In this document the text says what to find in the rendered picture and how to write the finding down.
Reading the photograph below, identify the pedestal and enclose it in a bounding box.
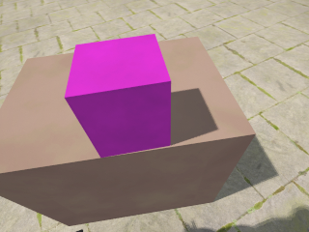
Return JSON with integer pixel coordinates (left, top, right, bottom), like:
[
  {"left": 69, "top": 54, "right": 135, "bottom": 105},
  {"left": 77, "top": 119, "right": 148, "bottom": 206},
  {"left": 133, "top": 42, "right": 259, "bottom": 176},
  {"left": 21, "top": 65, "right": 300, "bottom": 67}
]
[{"left": 0, "top": 36, "right": 256, "bottom": 226}]

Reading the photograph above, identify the carton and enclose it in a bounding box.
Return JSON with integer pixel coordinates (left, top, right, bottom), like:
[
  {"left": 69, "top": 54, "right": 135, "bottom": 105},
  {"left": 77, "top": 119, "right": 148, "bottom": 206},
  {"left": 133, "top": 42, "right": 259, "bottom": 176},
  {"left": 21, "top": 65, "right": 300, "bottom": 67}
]
[{"left": 65, "top": 34, "right": 171, "bottom": 158}]

